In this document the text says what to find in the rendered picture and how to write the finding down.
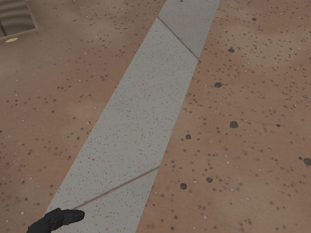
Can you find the robot left hand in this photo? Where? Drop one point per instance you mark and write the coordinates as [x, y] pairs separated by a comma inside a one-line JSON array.
[[55, 219]]

